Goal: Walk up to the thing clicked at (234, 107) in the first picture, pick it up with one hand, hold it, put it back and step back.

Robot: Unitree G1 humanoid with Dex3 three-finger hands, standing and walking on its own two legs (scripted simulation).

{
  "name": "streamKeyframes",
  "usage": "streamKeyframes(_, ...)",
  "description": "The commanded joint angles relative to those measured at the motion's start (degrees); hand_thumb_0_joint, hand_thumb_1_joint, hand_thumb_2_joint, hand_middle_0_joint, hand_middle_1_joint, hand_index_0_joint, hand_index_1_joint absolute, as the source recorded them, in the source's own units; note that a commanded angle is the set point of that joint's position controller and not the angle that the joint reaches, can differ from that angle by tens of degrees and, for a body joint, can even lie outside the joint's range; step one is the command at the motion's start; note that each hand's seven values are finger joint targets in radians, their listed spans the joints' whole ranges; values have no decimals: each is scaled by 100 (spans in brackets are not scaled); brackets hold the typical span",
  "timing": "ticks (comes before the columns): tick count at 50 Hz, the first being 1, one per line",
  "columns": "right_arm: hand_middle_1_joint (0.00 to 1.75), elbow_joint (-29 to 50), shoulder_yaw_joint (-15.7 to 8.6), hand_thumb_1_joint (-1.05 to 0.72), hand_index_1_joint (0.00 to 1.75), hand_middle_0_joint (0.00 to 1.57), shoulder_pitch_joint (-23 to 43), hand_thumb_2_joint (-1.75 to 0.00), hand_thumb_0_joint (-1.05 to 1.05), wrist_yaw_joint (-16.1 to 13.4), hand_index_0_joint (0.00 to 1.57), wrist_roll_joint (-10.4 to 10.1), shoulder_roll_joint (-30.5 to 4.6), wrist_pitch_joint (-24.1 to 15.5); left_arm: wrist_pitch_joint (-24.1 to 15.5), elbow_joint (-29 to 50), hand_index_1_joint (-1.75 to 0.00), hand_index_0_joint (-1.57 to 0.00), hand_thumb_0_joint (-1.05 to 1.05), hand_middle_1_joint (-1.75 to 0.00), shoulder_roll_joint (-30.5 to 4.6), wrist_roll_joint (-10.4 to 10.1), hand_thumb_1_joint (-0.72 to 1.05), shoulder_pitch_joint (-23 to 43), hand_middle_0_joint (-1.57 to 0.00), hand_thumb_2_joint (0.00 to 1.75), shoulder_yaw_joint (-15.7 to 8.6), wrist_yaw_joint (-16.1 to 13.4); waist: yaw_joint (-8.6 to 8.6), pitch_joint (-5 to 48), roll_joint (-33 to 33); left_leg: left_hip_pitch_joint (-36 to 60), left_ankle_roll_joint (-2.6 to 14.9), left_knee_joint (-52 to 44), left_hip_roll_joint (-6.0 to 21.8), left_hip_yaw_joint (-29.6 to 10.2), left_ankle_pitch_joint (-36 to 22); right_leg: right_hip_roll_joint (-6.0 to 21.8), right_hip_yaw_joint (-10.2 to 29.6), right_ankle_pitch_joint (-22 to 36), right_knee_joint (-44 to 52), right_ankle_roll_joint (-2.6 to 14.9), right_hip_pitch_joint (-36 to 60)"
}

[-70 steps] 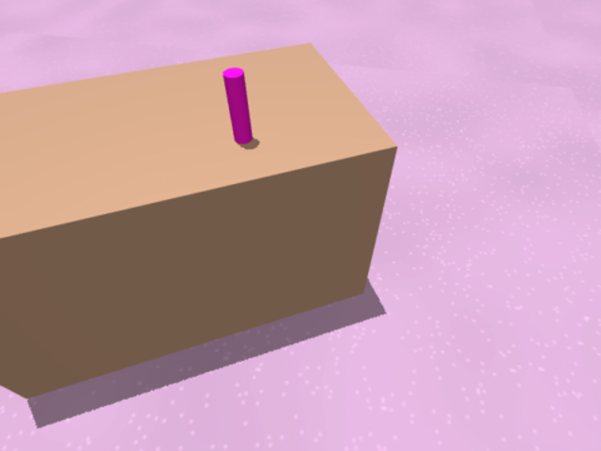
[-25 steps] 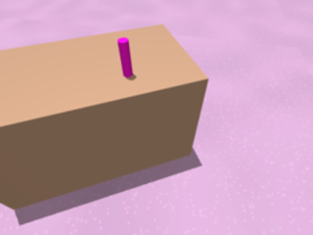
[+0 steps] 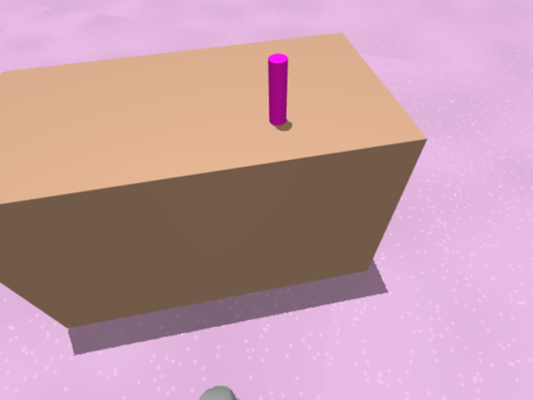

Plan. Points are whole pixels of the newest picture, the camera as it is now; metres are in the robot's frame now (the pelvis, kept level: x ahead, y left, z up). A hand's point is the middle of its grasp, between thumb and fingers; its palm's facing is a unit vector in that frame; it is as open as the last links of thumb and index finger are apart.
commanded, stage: walk up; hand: right
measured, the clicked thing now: (277, 91) +0.80 +0.00 +0.02
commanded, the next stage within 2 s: none
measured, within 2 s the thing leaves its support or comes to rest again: neither
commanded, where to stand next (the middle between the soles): +0.30 +0.13 m, yaw +10 degrees
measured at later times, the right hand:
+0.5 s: hand (380, 362) +0.22 -0.17 -0.16, palm faces -0.14 +0.94 -0.31, open 7.4 cm
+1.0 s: hand (316, 266) +0.40 -0.07 -0.14, palm faces -0.26 +0.87 -0.42, open 7.3 cm
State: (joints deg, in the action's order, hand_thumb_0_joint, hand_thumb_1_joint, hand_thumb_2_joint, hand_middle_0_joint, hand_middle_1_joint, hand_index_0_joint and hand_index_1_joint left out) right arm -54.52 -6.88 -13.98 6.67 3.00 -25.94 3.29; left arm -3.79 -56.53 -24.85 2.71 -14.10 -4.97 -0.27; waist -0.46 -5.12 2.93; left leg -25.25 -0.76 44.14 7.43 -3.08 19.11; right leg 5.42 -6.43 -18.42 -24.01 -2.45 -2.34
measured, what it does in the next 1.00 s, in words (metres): walks ahead: left foot, then right foot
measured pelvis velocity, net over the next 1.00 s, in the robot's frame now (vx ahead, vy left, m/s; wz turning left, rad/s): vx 0.24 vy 0.16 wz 0.21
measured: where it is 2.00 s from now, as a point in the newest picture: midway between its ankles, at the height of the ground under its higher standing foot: (238, 396)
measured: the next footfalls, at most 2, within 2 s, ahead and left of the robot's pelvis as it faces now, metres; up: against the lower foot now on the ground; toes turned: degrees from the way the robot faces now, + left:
left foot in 0.06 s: +0.14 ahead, +0.20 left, +0.00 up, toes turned +6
right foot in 0.48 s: +0.29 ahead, +0.00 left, +0.00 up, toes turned +3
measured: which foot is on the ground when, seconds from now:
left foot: up 0.00-0.04, down 0.06-0.50, up 0.52-0.82, down 0.84-1.00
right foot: down 0.00-0.08, up 0.10-0.46, down 0.48-0.88, up 0.90-1.00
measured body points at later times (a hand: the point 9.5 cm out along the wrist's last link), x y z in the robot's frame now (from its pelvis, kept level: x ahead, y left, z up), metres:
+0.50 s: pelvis +0.16 +0.09 -0.01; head +0.18 +0.07 +0.43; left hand +0.19 +0.42 -0.11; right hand +0.23 -0.22 -0.14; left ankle +0.10 +0.19 -0.73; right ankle +0.25 -0.01 -0.74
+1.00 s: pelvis +0.24 +0.16 -0.02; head +0.28 +0.20 +0.43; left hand +0.24 +0.48 -0.15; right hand +0.41 -0.12 -0.11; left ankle +0.28 +0.28 -0.73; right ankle +0.25 -0.01 -0.69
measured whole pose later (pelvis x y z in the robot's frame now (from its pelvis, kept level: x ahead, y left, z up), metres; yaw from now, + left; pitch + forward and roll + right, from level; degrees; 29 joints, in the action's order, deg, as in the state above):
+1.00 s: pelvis +0.24 +0.16 -0.02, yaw +12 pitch -2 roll -1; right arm -49.0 -1.0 -10.0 -0.3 0.4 -20.2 -1.8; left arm 1.8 -50.3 -23.9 -0.5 -11.6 -1.6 0.1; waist -1.9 -8.7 -3.3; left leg -22.4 0.9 39.8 0.5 -0.4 15.2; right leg 2.4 2.6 -31.9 -56.0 1.9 -21.0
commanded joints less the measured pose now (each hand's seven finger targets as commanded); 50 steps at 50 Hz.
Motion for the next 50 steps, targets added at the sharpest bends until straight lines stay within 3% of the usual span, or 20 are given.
streamKeyframes(1,30,564,-263,-90,30,20,-43,-90,0,5,20,-71,-731,-254,-141,696,-30,-20,0,-30,-1628,-40,90,650,-20,90,-379,-62,269,170,-1322,1185,-3,-707,-189,728,-813,949,128,206,187,1000,-1260)
streamKeyframes(3,30,246,-402,-90,30,20,-838,-90,0,-75,20,-87,-992,-277,-57,761,-30,-20,0,-30,-1386,3,90,425,-20,90,-295,-56,607,644,-210,2344,108,-880,-613,950,-402,618,-215,82,-1528,852,-1755)
streamKeyframes(4,30,134,-507,-90,30,20,-1424,-90,0,-160,20,-71,-1297,-312,-13,760,-30,-20,0,-30,-1061,-22,90,74,-20,90,-184,-31,882,838,701,2947,380,-1238,-609,446,301,305,-343,75,-3125,710,-2318)
streamKeyframes(5,30,260,-562,-90,30,20,-1706,-90,0,-243,20,-17,-1831,-361,-10,958,-30,-20,0,-30,-597,-121,90,0,-20,90,-59,14,957,600,2301,2975,932,-2540,623,-2269,1299,-474,-299,-1872,-4539,446,-3609)
streamKeyframes(6,30,443,-526,-90,30,20,-1304,-90,0,-226,20,-180,-2057,-396,6,1009,-30,-20,0,-30,-1057,-175,90,362,-20,90,-128,-42,842,489,1775,2180,1453,-3399,1193,-3909,1832,-413,520,-2085,-4708,553,-3481)
streamKeyframes(7,30,567,-539,-90,30,20,-958,-90,0,-247,20,-226,-2103,-371,2,1005,-30,-20,0,-30,-1303,-146,90,476,-20,90,-119,-57,654,177,1316,1708,1628,-3565,1415,-4052,2249,-146,762,-1778,-4777,593,-3493)
streamKeyframes(10,30,870,-260,-90,30,20,-257,-90,0,-397,20,-213,-1373,-482,3,635,-30,-20,0,-30,-1284,-311,90,-210,-20,90,-118,25,65,114,665,1377,1151,-2748,481,-1743,642,291,848,-499,-4125,577,-2993)
streamKeyframes(17,30,1106,-173,-90,30,20,-733,-90,0,-418,20,-187,-1200,-629,-44,907,-30,-20,0,-30,-1019,-186,90,-63,-20,90,-167,133,201,77,512,1309,1597,-2527,590,-1259,-1145,15,472,-147,-2134,350,-2415)
streamKeyframes(20,30,1302,-110,-90,30,20,-600,-90,0,-383,20,-186,-1104,-603,-121,970,-30,-20,0,-30,-979,-166,90,-124,-20,90,-225,104,128,93,477,768,1457,-2296,467,-1066,-1295,-255,316,148,-1696,411,-1657)
streamKeyframes(23,30,1504,34,-90,30,20,-386,-90,0,-379,20,-264,-765,-538,-236,737,-30,-20,0,-30,-1053,-148,90,-1045,-20,90,-310,6,-392,540,-187,197,1018,-821,-30,-534,-1607,-468,281,983,-573,498,109)
streamKeyframes(24,30,1523,121,-90,30,20,-528,-90,0,-401,20,-326,-473,-546,-281,725,-30,-20,0,-30,-1320,-87,90,-1454,-20,90,-417,-54,-646,784,-1111,-106,712,707,-614,-157,-1254,300,1448,365,274,684,492)
streamKeyframes(25,30,1518,186,-90,30,20,-920,-90,0,-437,20,-316,-251,-511,-317,903,-30,-20,0,-30,-1714,-94,90,-1299,-20,90,-462,-78,-384,718,-1772,-1049,359,1667,-1367,-138,1132,1805,3839,-152,881,1059,742)
streamKeyframes(27,30,1234,-16,-90,30,20,-991,-90,0,-553,20,-226,-1054,-389,-242,1116,-30,-20,0,-30,-1733,-178,90,-577,-20,90,-399,-69,-106,210,-889,-1022,344,2303,-829,-435,1354,2240,4297,-1330,993,1920,-347)
streamKeyframes(30,30,1022,-20,-90,30,20,-897,-90,0,-499,20,-253,-965,-434,-290,1193,-30,-20,0,-30,-1266,-201,90,-398,-20,90,-239,-39,-32,-232,-702,-772,231,1876,-663,-650,525,1228,2293,-84,941,1417,-903)
streamKeyframes(32,30,991,4,-90,30,20,-957,-90,0,-482,20,-251,-802,-432,-298,1163,-30,-20,0,-30,-1276,-173,90,-395,-20,90,-210,-34,-3,-135,-1103,-426,138,1617,-711,-363,270,1036,1585,1183,701,1437,-1112)
streamKeyframes(39,30,967,103,-90,30,20,-304,-90,0,-590,20,-299,-520,-526,-10,1256,-30,-20,0,-30,-1211,-174,90,-234,-20,90,-128,-4,-111,528,-1494,763,29,-530,-810,606,-744,734,432,3713,-810,1266,-1030)
streamKeyframes(42,30,723,14,-90,30,20,-683,-90,0,-715,20,-237,-824,-625,209,1352,-30,-20,0,-30,-889,-265,90,-4,-20,90,20,-23,229,726,-657,1738,229,-1434,-735,466,-1942,428,323,1906,-2014,875,-1740)
streamKeyframes(44,30,934,-37,-90,30,20,-443,-90,0,-782,20,-182,-1454,-706,385,1276,-30,-20,0,-30,-513,-362,90,-537,-20,90,137,-50,-10,987,741,1799,1135,-2036,1319,-2615,-2944,-497,761,-1546,-3211,407,-2444)
streamKeyframes(45,30,897,-75,-90,30,20,-196,-90,0,-799,20,-290,-1599,-678,488,1087,-30,-20,0,-30,-927,-370,90,-414,-20,90,32,-117,87,1050,698,1404,1695,-2151,1529,-2826,-2148,-255,1042,-1800,-3571,441,-2060)
streamKeyframes(50,30,873,68,-90,30,20,387,-90,0,-869,20,-240,-1227,-644,509,708,-30,-20,0,-30,-952,-335,90,-353,-20,90,-18,-55,-110,811,852,1150,1174,-1720,674,-1223,-2332,-233,1082,-1200,-3190,452,-2026)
